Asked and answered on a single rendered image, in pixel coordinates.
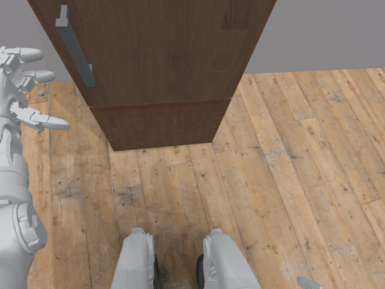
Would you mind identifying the robot thigh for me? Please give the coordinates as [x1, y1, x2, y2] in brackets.
[111, 232, 155, 289]
[203, 234, 261, 289]

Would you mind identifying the left robot forearm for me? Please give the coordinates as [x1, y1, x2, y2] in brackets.
[0, 117, 33, 208]

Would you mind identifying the handle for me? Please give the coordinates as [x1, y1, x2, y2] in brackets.
[55, 5, 95, 87]

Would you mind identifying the left robot thigh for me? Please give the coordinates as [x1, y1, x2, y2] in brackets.
[111, 232, 155, 289]

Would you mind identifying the robot left hand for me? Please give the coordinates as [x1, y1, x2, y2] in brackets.
[0, 46, 70, 132]

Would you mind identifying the robot left upper arm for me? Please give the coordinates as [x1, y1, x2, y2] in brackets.
[0, 202, 48, 289]

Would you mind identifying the robot right hand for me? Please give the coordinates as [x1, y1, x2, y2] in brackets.
[297, 276, 322, 289]

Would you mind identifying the right robot thigh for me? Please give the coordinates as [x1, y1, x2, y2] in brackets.
[203, 234, 261, 289]

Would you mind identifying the cupboard door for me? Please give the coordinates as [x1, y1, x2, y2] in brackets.
[35, 0, 272, 107]

